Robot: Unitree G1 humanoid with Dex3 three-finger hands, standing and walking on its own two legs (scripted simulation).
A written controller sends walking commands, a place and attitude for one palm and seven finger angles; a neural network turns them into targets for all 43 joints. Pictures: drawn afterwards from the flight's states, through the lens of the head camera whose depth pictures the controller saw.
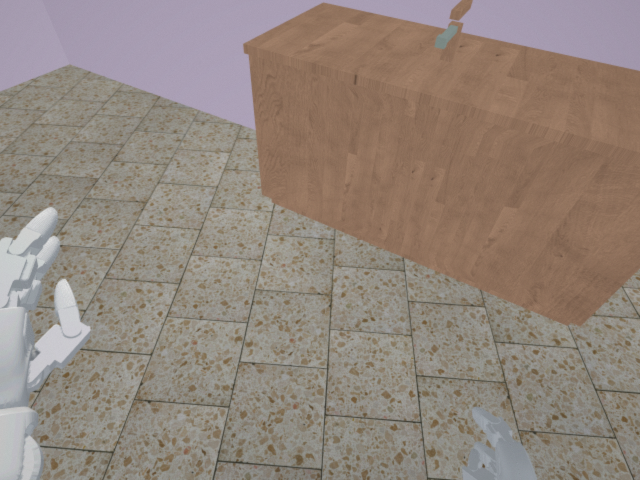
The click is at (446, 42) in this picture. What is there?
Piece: tap's lever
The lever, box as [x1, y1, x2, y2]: [434, 34, 448, 48]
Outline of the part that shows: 439,34 436,38 434,46 443,48 446,44 448,36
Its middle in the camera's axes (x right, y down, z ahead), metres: +0.34 -0.56 +1.09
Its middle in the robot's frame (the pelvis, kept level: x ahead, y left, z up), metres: +1.22 -0.27 +0.08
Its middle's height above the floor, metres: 0.85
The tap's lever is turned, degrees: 0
